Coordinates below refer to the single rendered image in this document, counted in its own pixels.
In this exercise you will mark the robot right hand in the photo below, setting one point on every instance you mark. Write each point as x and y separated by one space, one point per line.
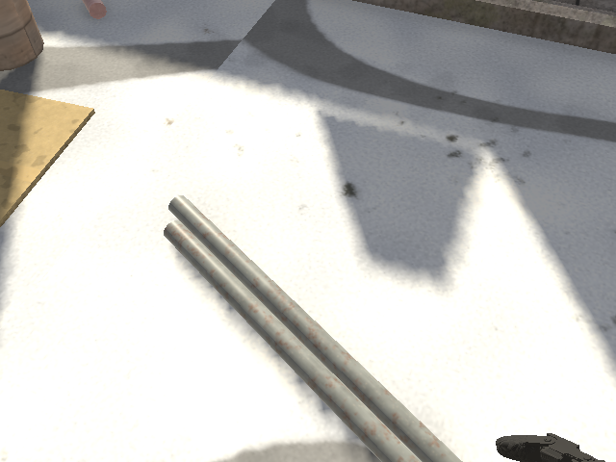
533 448

